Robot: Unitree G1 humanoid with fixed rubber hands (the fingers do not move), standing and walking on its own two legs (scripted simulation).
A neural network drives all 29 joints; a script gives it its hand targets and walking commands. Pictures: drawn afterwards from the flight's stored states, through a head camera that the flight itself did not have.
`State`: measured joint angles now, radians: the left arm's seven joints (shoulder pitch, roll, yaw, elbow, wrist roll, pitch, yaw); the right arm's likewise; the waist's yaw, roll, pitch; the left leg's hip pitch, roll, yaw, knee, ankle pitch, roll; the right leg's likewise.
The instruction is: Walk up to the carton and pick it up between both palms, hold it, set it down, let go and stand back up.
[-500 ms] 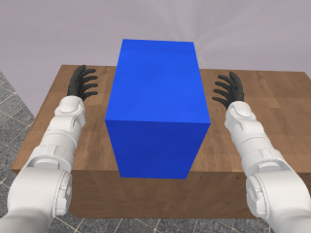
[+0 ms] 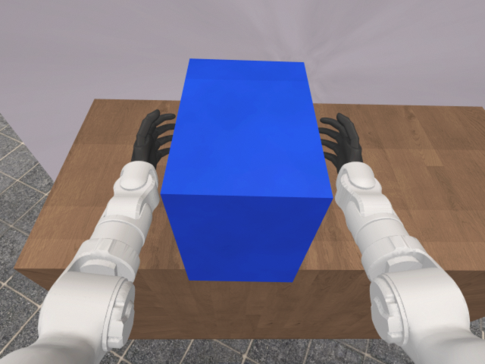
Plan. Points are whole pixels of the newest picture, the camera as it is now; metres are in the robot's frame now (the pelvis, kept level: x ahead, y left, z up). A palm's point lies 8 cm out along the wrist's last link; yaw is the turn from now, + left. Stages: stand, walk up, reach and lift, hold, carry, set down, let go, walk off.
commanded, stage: reach and lift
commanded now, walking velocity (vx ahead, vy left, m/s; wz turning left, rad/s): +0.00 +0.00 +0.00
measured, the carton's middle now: (243, 176) +0.43 +0.00 +0.06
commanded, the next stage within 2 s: none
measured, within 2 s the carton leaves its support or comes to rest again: leaves its support in 1.78 s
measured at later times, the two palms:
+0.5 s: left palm (157, 160) +0.43 +0.14 +0.10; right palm (327, 166) +0.43 -0.14 +0.09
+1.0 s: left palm (157, 161) +0.43 +0.14 +0.09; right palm (327, 165) +0.43 -0.14 +0.09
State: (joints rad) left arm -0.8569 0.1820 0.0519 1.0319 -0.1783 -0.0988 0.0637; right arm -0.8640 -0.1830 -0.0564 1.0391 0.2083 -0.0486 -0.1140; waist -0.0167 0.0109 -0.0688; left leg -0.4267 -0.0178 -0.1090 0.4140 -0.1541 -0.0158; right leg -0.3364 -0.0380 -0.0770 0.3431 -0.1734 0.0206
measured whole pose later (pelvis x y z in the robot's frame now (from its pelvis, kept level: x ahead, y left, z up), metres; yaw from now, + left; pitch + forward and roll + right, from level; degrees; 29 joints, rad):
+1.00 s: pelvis +0.00 +0.00 +0.00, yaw +0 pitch +10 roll -1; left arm -0.86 0.04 0.32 1.04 0.10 -0.16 0.06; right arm -0.85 0.00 -0.33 1.03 -0.21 -0.12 -0.15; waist -0.02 0.01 -0.08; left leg -0.43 -0.02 -0.11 0.40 -0.15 -0.02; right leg -0.34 -0.04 -0.08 0.33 -0.17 0.03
